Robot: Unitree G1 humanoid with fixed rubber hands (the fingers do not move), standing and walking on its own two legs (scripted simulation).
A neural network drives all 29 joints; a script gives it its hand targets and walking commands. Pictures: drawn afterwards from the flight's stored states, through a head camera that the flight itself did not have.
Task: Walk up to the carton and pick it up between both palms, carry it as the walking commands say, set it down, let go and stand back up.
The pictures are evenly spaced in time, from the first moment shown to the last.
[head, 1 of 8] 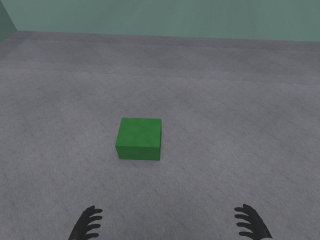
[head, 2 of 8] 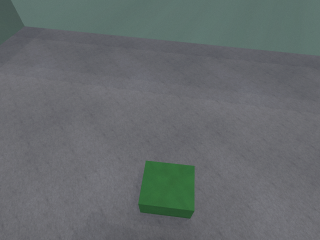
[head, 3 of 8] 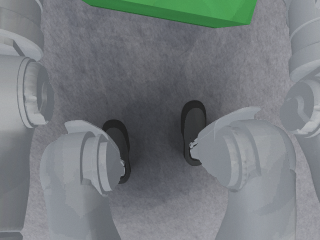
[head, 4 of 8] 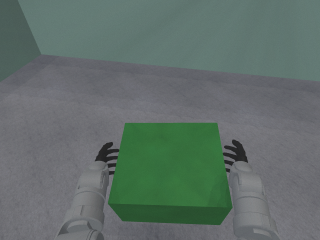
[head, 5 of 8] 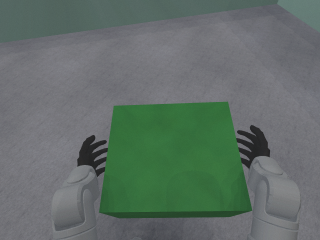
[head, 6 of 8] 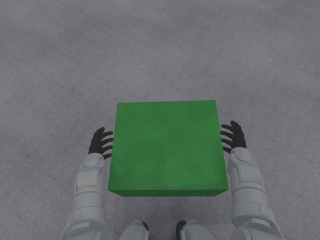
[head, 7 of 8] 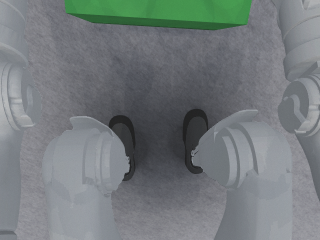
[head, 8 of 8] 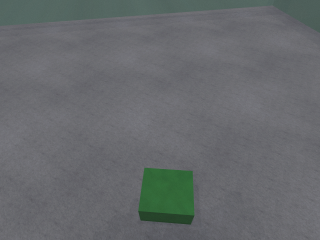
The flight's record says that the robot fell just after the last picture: no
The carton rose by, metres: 0.68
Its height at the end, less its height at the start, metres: +0.00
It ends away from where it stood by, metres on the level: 0.63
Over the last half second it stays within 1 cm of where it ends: yes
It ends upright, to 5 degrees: yes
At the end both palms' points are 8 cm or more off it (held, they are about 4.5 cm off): yes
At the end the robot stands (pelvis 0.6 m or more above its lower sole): yes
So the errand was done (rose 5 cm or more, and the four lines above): yes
